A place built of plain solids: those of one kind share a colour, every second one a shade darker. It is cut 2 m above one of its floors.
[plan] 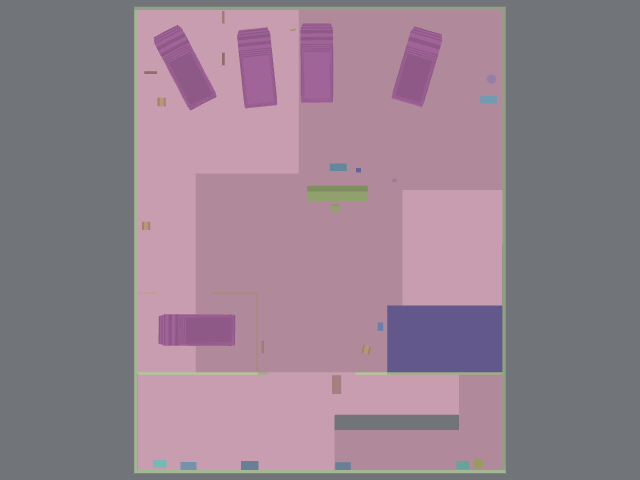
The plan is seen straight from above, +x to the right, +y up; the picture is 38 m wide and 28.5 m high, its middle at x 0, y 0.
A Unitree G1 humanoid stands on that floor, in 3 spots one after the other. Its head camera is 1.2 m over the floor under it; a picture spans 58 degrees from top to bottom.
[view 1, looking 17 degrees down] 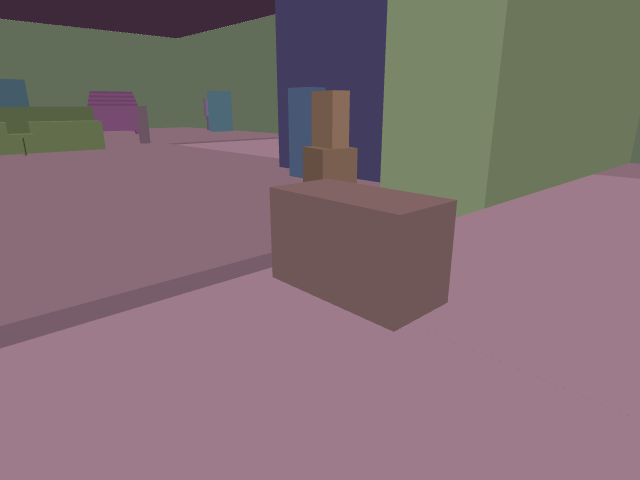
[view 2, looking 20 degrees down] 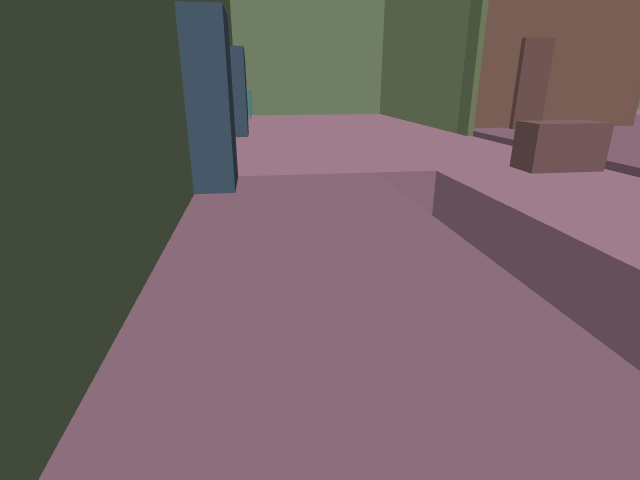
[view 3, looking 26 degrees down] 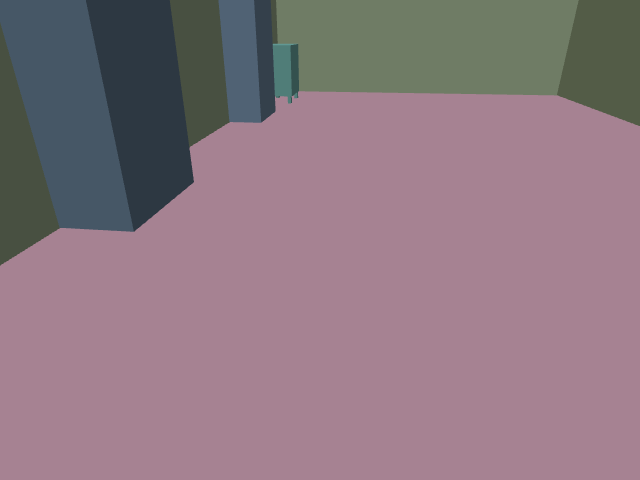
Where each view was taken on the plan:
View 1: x -1.07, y -10.44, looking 47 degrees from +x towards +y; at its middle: boards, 2.72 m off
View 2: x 6.79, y -12.90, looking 172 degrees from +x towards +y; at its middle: floor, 3.51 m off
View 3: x -1.24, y -11.60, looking -173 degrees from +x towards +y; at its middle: floor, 2.74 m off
